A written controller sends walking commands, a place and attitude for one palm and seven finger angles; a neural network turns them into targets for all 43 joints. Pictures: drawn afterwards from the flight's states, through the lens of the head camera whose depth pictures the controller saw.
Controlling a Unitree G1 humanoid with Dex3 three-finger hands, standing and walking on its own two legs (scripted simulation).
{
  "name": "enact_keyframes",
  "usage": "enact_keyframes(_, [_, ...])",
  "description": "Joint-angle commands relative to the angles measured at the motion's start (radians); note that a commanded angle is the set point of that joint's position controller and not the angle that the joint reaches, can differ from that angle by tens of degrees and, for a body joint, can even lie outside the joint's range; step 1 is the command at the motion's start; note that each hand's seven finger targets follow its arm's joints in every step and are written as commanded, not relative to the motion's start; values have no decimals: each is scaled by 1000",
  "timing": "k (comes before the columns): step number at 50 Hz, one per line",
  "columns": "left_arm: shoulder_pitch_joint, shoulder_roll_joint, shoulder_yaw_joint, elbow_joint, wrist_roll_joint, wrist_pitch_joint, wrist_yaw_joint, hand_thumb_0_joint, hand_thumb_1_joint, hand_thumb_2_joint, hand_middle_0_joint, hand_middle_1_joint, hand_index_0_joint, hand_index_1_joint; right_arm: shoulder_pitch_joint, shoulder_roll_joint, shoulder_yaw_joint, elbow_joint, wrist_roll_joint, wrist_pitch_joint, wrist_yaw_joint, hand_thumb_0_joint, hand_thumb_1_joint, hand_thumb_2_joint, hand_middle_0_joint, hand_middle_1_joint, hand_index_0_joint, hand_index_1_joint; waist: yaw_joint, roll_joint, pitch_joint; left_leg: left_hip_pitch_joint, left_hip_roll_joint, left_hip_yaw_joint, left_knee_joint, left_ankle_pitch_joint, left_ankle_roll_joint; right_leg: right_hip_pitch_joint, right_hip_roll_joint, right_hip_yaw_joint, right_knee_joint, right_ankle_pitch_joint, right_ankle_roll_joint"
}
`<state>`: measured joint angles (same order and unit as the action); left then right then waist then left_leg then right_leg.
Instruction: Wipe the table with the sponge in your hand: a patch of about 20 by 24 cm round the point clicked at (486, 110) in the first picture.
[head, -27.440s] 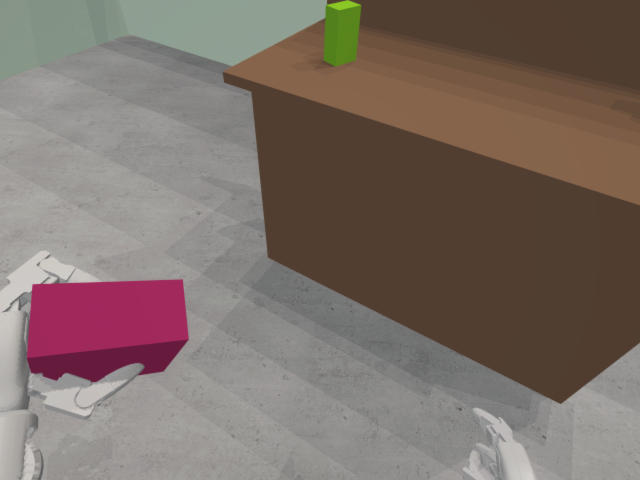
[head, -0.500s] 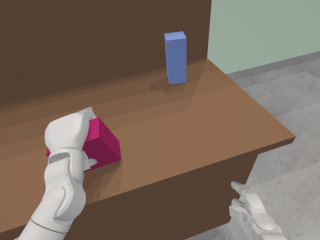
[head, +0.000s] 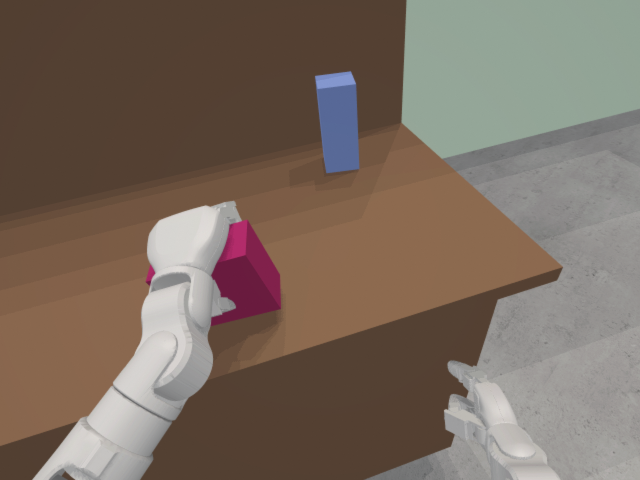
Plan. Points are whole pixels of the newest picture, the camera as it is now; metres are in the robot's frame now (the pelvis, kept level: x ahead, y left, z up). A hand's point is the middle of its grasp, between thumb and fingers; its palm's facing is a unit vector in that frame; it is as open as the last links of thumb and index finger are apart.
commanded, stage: slide across to the third lane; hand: left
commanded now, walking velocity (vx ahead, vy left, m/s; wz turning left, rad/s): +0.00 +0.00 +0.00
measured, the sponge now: (226, 286) +0.32 +0.18 +0.11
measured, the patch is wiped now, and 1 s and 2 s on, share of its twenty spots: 0.85 0.90 0.95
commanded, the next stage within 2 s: wipe forward along the third lane in 0.06 s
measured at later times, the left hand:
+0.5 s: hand (234, 256) +0.34 +0.17 +0.14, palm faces +0.06 -0.06 -1.00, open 10.2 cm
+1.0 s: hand (226, 233) +0.39 +0.20 +0.14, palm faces +0.00 -0.04 -1.00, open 10.2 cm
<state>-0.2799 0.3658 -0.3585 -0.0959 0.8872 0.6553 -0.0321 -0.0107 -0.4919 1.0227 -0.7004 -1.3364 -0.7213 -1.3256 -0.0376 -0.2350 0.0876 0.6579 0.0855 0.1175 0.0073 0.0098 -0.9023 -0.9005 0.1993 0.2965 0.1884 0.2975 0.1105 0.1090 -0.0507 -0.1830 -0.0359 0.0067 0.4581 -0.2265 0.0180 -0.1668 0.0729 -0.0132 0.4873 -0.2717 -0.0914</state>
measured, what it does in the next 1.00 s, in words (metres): shifts its weight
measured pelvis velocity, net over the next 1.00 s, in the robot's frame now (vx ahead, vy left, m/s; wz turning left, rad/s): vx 0.00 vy -0.05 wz -0.11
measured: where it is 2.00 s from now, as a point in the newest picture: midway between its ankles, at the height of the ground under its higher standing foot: outside the picture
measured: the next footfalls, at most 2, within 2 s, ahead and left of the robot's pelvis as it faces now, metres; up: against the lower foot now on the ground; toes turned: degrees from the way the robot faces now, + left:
none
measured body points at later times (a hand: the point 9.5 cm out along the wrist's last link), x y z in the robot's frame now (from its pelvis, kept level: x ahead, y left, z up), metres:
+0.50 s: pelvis -0.01 -0.04 +0.00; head -0.05 -0.10 +0.44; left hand +0.33 +0.17 +0.20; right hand +0.23 -0.25 -0.08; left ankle +0.02 +0.11 -0.74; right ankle +0.00 -0.06 -0.74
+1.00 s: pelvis +0.00 -0.05 -0.01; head -0.02 -0.11 +0.44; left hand +0.38 +0.19 +0.19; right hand +0.15 -0.32 -0.13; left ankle +0.03 +0.10 -0.73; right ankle +0.00 -0.06 -0.74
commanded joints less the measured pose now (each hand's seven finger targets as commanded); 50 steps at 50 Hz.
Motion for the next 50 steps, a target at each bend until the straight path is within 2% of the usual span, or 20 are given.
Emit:
enact_keyframes(1, [-259,81,110,-189,3,-11,35,0,100,1300,-1200,-1600,-1200,-1600,-271,-85,-46,-193,3,-48,1,0,-900,-900,200,300,200,300,-7,-139,-225,58,4,-36,-23,224,21,92,-46,113,-78,321,12])
enact_keyframes(5, [-330,95,107,-146,2,-1,37,0,100,1300,-1200,-1600,-1200,-1600,-278,-86,-43,-184,10,-43,-13,0,-900,-900,200,300,200,300,-28,-132,-171,43,3,-26,-30,160,21,51,-52,138,-110,228,19])
enact_keyframes(8, [-384,83,90,-140,-3,-5,36,0,100,1300,-1200,-1600,-1200,-1600,-278,-83,-44,-193,17,-50,-21,0,-900,-900,200,300,200,300,-34,-132,-178,47,-1,-25,-34,134,23,47,-56,148,-126,177,22])
enact_keyframes(13, [-477,143,130,-14,20,-2,33,0,100,1300,-1200,-1600,-1200,-1600,-268,-93,-45,-175,18,-53,-39,0,-900,-900,200,300,200,300,-45,-155,-198,14,-9,-16,-26,119,20,77,-71,193,-140,175,26])
enact_keyframes(14, [-458,164,145,27,34,0,34,0,100,1300,-1200,-1600,-1200,-1600,-267,-99,-50,-166,11,-56,-43,0,-900,-900,200,300,200,300,-33,-147,-200,10,-11,-14,-19,120,21,81,-73,206,-139,178,24])
enact_keyframes(15, [-446,151,137,61,38,4,32,0,100,1300,-1200,-1600,-1200,-1600,-265,-99,-49,-162,10,-55,-44,0,-900,-900,200,300,200,300,-33,-143,-186,-1,-12,-12,-18,121,19,80,-77,207,-140,186,24])
enact_keyframes(22, [-515,205,167,238,64,9,8,0,100,1300,-1200,-1600,-1200,-1600,-248,-115,-52,-138,5,-59,-59,0,-900,-900,200,300,200,300,-39,-170,-175,-58,-14,-14,2,90,14,86,-102,272,-156,161,33])
enact_keyframes(26, [-504,269,231,313,48,-32,-8,0,100,1300,-1200,-1600,-1200,-1600,-219,-126,-53,-130,-3,-70,-73,0,-900,-900,200,300,200,300,-42,-217,-180,-116,-16,-34,34,63,9,121,-126,324,-148,211,60])
enact_keyframes(28, [-541,283,241,318,41,-64,-21,0,100,1300,-1200,-1600,-1200,-1600,-198,-125,-51,-133,4,-79,-75,0,-900,-900,200,300,200,300,-52,-200,-195,-136,-18,-51,33,44,12,116,-124,316,-136,193,67])
enact_keyframes(32, [-481,343,299,385,44,-108,-24,0,100,1300,-1200,-1600,-1200,-1600,-168,-133,-58,-123,-5,-89,-82,0,-900,-900,200,300,200,300,-45,-189,-191,-188,-26,-64,64,18,11,113,-136,345,-117,231,107])
enact_keyframes(33, [-499,338,298,366,32,-126,-27,0,100,1300,-1200,-1600,-1200,-1600,-162,-129,-58,-137,0,-96,-81,0,-900,-900,200,300,200,300,-49,-181,-197,-189,-27,-73,65,14,12,106,-133,338,-116,211,98])
enact_keyframes(35, [-470,375,331,426,34,-146,-23,0,100,1300,-1200,-1600,-1200,-1600,-141,-138,-64,-125,-8,-100,-89,0,-900,-900,200,300,200,300,-49,-212,-179,-221,-30,-77,92,-14,11,92,-145,371,-120,191,122])
enact_keyframes(38, [-472,359,321,408,34,-180,-27,0,100,1300,-1200,-1600,-1200,-1600,-121,-138,-72,-140,-6,-109,-89,0,-900,-900,200,300,200,300,-55,-201,-202,-233,-38,-85,111,-25,16,83,-143,371,-106,212,111])
enact_keyframes(39, [-464,388,340,457,46,-182,-22,0,100,1300,-1200,-1600,-1200,-1600,-98,-148,-76,-121,-8,-104,-91,0,-900,-900,200,300,200,300,-58,-219,-183,-235,-38,-81,100,-19,22,61,-128,355,-107,187,104])
enact_keyframes(43, [-466,351,320,461,32,-186,-16,0,100,1300,-1200,-1600,-1200,-1600,-82,-149,-80,-132,2,-105,-86,0,-900,-900,200,300,200,300,-59,-197,-220,-230,-38,-86,87,25,31,68,-118,321,-86,277,117])
enact_keyframes(45, [-443,390,343,525,38,-172,-14,0,100,1300,-1200,-1600,-1200,-1600,-60,-161,-80,-110,-6,-95,-89,0,-900,-900,200,300,200,300,-61,-219,-202,-269,-36,-85,105,2,24,97,-140,353,-81,354,144])
enact_keyframes(47, [-480,424,356,537,47,-169,-18,0,100,1300,-1200,-1600,-1200,-1600,-52,-168,-80,-100,-7,-87,-91,0,-900,-900,200,300,200,300,-69,-212,-209,-296,-37,-91,129,-33,20,118,-154,382,-70,422,136])
enact_keyframes(48, [-499,435,360,524,47,-178,-23,0,100,1300,-1200,-1600,-1200,-1600,-56,-167,-80,-109,-4,-88,-92,0,-900,-900,200,300,200,300,-70,-202,-228,-303,-38,-95,129,-41,21,125,-153,386,-64,407,142])
enact_keyframes(49, [-512,447,357,535,63,-184,-21,0,100,1300,-1200,-1600,-1200,-1600,-41,-168,-79,-101,-6,-84,-93,0,-900,-900,200,300,200,300,-74,-176,-224,-303,-41,-91,119,-41,24,106,-143,372,-67,350,127])
enact_keyframes(50, [-489,430,350,563,67,-189,-23,0,100,1300,-1200,-1600,-1200,-1600,-34,-166,-80,-104,-7,-82,-92,0,-900,-900,200,300,200,300,-73,-186,-207,-308,-39,-93,120,-34,24,95,-144,370,-67,348,129])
